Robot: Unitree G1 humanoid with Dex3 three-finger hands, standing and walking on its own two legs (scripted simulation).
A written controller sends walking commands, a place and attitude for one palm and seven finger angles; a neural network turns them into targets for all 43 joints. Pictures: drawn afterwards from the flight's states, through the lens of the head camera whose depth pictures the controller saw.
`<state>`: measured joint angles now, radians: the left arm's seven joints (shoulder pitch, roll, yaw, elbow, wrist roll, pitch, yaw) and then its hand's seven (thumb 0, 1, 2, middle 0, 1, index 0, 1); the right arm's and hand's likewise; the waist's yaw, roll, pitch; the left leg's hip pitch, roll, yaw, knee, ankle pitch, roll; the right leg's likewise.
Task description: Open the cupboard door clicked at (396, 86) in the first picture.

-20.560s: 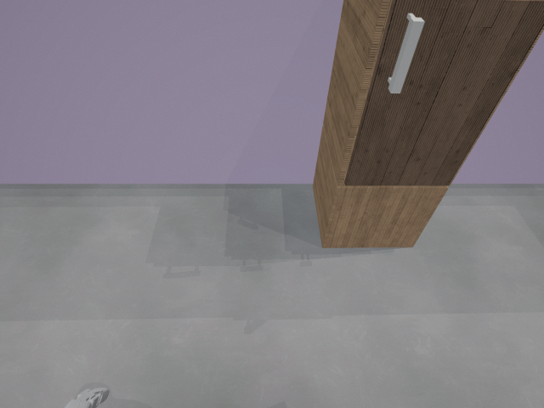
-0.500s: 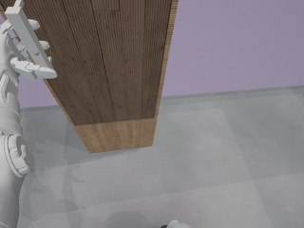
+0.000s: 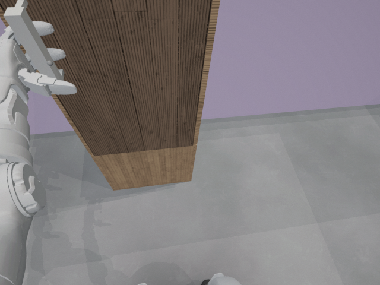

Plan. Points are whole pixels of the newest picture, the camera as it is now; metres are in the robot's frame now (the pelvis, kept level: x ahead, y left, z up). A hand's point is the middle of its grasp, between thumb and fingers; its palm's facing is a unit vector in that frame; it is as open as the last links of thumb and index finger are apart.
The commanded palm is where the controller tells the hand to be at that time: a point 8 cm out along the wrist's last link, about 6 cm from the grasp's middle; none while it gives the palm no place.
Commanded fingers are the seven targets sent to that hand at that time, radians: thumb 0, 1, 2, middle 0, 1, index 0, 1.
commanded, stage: close the thumb around the handle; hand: left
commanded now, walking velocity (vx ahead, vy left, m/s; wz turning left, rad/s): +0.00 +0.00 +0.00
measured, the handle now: (42, 49) +0.56 +0.25 +0.16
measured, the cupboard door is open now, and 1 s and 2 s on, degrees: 0 0 19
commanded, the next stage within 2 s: pull the door open along its arc in 0.72 s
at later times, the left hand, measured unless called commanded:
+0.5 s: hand (51, 62) +0.52 +0.23 +0.16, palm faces +0.06 -1.00 -0.01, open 7.9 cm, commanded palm +0.49 +0.27 +0.15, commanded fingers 0.00 0.90 0.90 -0.40 -1.35 -0.40 -1.35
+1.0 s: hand (51, 64) +0.51 +0.23 +0.16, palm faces +0.06 -1.00 -0.01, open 5.7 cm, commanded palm +0.47 +0.27 +0.15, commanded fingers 0.00 0.90 0.90 -0.40 -1.35 -0.40 -1.35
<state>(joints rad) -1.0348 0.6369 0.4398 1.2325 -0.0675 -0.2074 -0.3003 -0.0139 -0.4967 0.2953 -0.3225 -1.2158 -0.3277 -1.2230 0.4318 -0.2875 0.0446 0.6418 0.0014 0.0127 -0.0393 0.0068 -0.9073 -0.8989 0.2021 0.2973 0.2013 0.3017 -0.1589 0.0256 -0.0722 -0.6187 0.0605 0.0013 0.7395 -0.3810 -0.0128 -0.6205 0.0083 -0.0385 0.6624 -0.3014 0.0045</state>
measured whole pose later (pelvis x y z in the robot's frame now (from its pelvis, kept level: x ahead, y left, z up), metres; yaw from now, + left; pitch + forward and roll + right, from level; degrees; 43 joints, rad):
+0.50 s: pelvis +0.00 +0.00 +0.00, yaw +0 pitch +15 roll -2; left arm -1.02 0.64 0.44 1.23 -0.08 -0.21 -0.30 0.00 0.37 0.67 -0.37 -1.30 -0.37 -1.30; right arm 0.44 -0.28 0.05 0.64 0.00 0.01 -0.04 0.01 -0.91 -0.90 0.20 0.30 0.20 0.30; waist -0.16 0.03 -0.08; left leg -0.62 0.06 0.00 0.74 -0.38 -0.01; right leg -0.62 0.01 -0.04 0.65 -0.30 0.00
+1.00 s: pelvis +0.00 +0.00 +0.00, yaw -1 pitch +15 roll -2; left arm -0.97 0.63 0.46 1.18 -0.09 -0.19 -0.30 0.01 0.71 0.83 -0.39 -1.35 -0.38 -1.35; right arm 0.44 -0.29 0.04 0.62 0.00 0.02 -0.04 0.01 -0.91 -0.90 0.20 0.30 0.20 0.30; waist -0.16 0.03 -0.09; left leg -0.61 0.07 0.02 0.73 -0.38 -0.01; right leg -0.62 0.02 -0.02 0.65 -0.30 0.00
